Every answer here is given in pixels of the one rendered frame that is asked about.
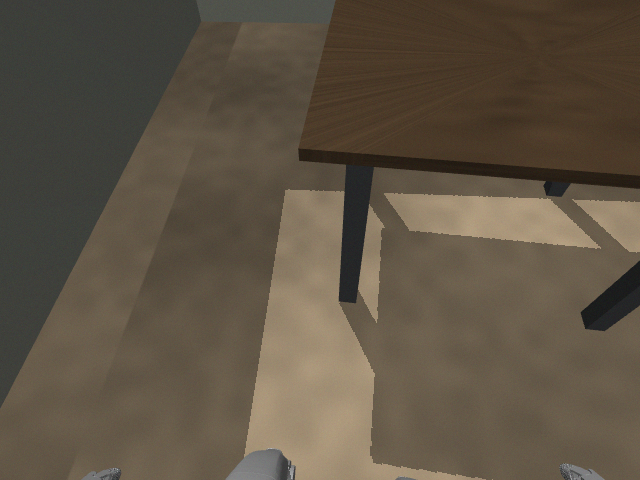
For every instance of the table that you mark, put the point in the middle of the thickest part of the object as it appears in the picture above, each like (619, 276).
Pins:
(545, 90)

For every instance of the right robot hand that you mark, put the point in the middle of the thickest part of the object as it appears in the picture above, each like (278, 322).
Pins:
(572, 472)

